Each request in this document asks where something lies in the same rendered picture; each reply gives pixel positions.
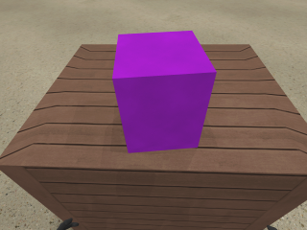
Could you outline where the left robot hand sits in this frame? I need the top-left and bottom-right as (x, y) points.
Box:
(57, 218), (79, 230)

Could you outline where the pedestal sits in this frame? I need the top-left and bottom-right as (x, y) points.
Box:
(0, 44), (307, 230)

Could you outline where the carton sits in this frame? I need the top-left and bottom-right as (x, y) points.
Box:
(112, 31), (217, 153)

